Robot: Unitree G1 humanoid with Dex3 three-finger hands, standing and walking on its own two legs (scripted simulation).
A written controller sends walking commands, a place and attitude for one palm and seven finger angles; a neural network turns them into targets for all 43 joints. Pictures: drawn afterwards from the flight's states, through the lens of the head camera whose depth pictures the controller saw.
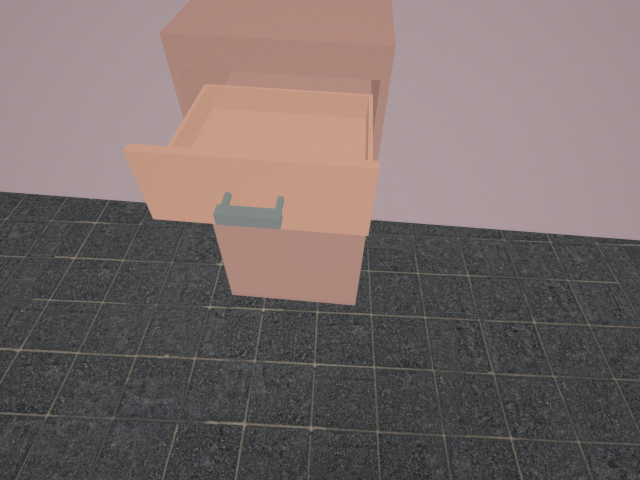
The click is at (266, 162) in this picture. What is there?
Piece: drawer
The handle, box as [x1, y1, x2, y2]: [213, 192, 283, 228]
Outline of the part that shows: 213,213 215,223 217,224 280,228 282,219 281,208 283,203 283,196 278,196 276,206 273,209 229,205 228,203 231,196 229,192 225,192 221,204 216,205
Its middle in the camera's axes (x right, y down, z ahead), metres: -0.12 -0.05 +0.66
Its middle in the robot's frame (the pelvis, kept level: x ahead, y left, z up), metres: +0.53 +0.15 +0.01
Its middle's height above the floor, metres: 0.79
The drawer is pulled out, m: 0.29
